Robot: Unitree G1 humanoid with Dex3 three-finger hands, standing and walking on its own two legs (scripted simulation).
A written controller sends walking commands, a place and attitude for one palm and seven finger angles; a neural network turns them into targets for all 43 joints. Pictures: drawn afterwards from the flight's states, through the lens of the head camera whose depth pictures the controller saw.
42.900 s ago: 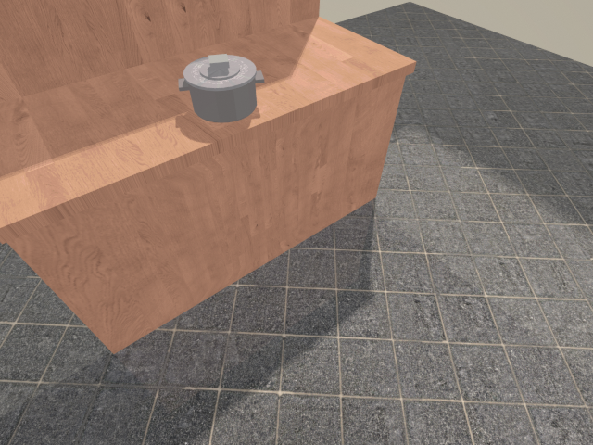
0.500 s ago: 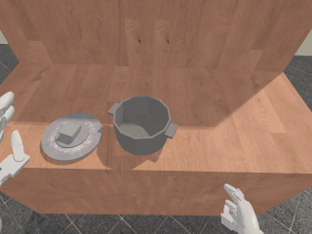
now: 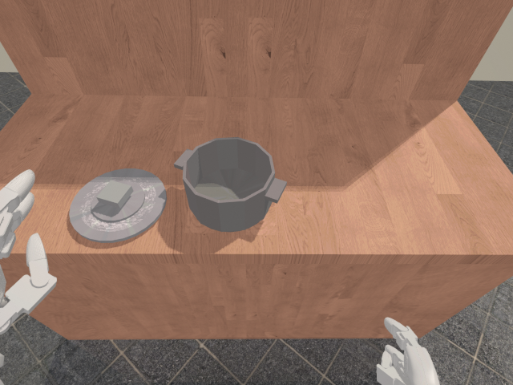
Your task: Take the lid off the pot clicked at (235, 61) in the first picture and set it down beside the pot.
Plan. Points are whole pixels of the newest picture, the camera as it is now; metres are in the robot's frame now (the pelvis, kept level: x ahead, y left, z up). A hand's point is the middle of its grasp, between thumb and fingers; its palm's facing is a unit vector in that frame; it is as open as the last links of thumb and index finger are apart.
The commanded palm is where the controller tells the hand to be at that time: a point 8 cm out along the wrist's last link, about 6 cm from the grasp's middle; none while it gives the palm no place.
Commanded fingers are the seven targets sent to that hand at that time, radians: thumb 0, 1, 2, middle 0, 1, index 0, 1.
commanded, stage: step back with the hand held close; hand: left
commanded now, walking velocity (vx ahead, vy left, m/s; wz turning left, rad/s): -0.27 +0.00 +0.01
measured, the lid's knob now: (115, 194) +0.46 +0.32 -0.02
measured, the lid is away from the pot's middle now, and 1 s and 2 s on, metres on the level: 0.24 0.24 0.24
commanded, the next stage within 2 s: stop stepping back and stand still in 0.54 s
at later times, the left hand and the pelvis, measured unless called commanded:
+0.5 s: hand (53, 352) +0.13 +0.20 +0.16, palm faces +0.12 -0.88 -0.46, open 7.4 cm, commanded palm +0.04 +0.27 +0.19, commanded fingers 0.00 0.90 0.90 -0.20 -0.30 -0.20 -0.30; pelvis -0.11 +0.00 +0.00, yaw -4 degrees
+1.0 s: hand out of the picture +0.00 +0.27 +0.20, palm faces +0.27 -0.88 -0.40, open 7.4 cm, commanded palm -0.06 +0.33 +0.19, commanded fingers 0.00 0.90 0.90 -0.20 -0.30 -0.20 -0.30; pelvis -0.20 +0.05 +0.00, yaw -2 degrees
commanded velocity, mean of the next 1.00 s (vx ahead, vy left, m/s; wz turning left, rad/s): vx -0.16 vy -0.03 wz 0.03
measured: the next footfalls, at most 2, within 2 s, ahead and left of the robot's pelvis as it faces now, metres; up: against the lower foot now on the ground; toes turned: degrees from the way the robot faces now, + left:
right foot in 0.40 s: -0.10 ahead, -0.17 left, +0.00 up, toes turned -7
left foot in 0.78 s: -0.17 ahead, +0.12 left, +0.00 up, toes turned -1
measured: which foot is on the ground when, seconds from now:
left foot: down 0.00-0.60, up 0.62-0.76, down 0.78-1.00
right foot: down 0.00-0.14, up 0.16-0.38, down 0.40-0.82, up 0.84-1.00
